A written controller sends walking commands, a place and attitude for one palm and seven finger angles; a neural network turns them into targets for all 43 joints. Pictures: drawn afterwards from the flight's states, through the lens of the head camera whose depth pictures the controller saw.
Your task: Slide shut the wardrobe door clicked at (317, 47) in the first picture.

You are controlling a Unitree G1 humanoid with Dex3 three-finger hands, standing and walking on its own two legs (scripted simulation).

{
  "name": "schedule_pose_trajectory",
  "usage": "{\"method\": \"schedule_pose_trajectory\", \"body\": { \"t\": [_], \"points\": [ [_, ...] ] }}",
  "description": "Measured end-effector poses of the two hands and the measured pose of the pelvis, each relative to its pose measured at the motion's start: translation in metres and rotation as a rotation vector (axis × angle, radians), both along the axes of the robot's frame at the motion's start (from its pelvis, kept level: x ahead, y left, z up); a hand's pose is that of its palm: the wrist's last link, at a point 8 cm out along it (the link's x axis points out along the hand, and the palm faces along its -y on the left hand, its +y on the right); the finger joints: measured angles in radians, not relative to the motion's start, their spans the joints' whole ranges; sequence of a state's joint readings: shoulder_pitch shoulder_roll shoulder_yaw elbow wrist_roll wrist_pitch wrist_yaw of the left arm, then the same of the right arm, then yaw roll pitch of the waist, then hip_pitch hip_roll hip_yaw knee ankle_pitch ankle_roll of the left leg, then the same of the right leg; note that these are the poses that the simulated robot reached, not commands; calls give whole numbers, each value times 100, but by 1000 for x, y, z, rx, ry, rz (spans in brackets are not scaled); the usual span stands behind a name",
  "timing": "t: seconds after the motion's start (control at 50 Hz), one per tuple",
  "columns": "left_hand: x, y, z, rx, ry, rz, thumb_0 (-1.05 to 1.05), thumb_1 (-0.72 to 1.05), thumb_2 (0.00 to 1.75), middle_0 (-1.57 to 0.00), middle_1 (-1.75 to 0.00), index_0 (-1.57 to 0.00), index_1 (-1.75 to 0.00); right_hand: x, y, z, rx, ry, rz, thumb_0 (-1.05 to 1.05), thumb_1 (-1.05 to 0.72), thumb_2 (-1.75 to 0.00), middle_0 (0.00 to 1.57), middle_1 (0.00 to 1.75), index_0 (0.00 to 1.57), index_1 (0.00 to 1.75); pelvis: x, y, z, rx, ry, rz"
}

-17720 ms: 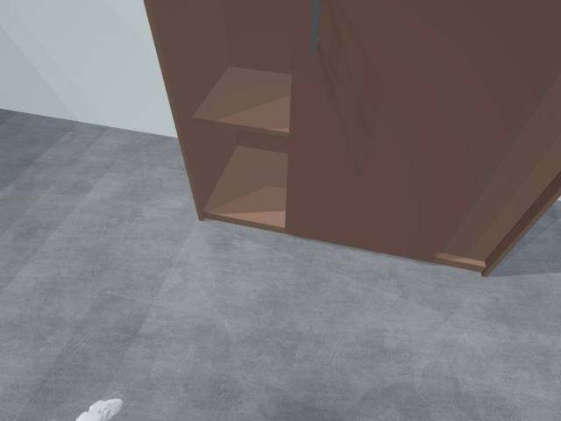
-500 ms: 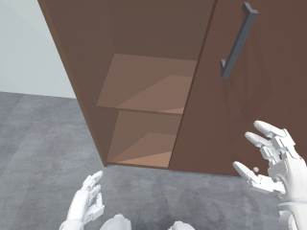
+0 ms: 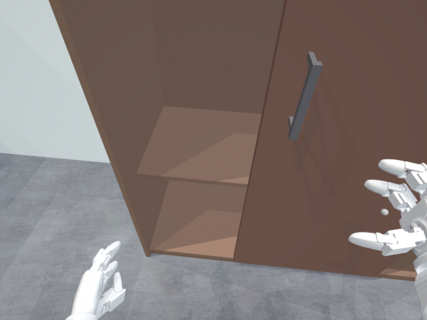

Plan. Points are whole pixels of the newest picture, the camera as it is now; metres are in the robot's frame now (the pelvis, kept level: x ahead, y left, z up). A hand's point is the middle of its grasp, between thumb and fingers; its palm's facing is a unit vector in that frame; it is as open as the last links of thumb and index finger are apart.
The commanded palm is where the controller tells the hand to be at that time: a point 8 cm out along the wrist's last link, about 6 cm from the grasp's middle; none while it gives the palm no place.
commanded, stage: raise the hand with hooked fingers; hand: right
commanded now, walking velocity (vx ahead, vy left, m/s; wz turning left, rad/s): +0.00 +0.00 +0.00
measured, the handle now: (301, 98) +0.48 -0.17 +0.20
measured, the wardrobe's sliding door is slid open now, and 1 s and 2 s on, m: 0.40 0.40 0.40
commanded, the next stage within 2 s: move the hooked fingers beside the handle in 0.88 s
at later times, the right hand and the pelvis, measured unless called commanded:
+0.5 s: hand (422, 148) +0.30 -0.29 +0.23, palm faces +0.20 +0.98 -0.06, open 14.0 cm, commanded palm +0.26 -0.32 +0.22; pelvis +0.02 +0.00 +0.02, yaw +0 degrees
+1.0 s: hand (401, 156) +0.30 -0.26 +0.22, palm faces +0.20 +0.98 -0.05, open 14.0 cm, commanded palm +0.26 -0.30 +0.22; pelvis +0.01 +0.01 +0.01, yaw +1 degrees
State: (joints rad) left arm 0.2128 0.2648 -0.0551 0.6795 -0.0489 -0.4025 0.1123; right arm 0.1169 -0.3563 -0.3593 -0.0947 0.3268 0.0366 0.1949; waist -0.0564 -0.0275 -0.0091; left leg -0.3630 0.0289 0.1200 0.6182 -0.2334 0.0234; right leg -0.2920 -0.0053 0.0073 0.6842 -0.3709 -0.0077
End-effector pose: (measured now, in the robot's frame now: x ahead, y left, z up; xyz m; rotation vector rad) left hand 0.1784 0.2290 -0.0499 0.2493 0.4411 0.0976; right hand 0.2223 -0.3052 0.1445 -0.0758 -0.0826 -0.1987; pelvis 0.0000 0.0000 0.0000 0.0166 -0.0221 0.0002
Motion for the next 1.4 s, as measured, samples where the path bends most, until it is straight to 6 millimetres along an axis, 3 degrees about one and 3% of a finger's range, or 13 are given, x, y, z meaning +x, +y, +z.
{"method": "schedule_pose_trajectory", "body": {
  "t": [0.12, 0.22, 0.46, 0.64, 0.86, 1.1, 1.4],
  "points": [
    [20, -31, 8, -42, -22, -71, 1, 90, 90, -20, -30, -20, -30, 8, -14, 36, -14, -66, -15, -1, 43, -33, 30, 116, 29, 116, 6, -5, 7, 2, -26, -3],
    [29, -44, 8, -60, 5, -89, 1, 90, 90, -21, -30, -20, -30, 20, -22, 49, -1, -12, -5, -1, 48, -31, 30, 119, 30, 119, 9, -7, 11, 1, -39, -5],
    [32, -30, 5, -44, 77, -56, 1, 90, 90, -21, -30, -20, -30, 45, -34, 91, -6, -45, -14, -2, 50, -30, 31, 120, 30, 120, 16, -4, 16, -1, -46, -1],
    [26, -6, 2, -37, 105, 4, 1, 90, 90, -21, -30, -20, -30, 53, -17, 64, 36, 65, 17, -2, 50, -30, 30, 120, 30, 120, 18, 0, 15, -5, -37, 15],
    [23, 3, 3, -37, 95, 19, 1, 90, 90, -20, -30, -20, -30, 46, -11, 79, 6, -12, -31, -2, 50, -30, 31, 120, 30, 120, 15, 9, 15, -4, -55, 15],
    [18, 5, 1, -52, 86, 17, 1, 90, 90, -21, -30, -20, -30, 41, -5, 77, 33, 4, -23, -2, 50, -30, 31, 120, 30, 120, 7, 14, 13, -6, -59, 12],
    [-4, 10, -3, -31, 123, 64, 1, 90, 90, -21, -30, -20, -30, 73, 0, 73, 46, 15, 5, -2, 50, -30, 31, 120, 30, 120, -1, 7, 12, -5, -49, 17]
  ]
}}
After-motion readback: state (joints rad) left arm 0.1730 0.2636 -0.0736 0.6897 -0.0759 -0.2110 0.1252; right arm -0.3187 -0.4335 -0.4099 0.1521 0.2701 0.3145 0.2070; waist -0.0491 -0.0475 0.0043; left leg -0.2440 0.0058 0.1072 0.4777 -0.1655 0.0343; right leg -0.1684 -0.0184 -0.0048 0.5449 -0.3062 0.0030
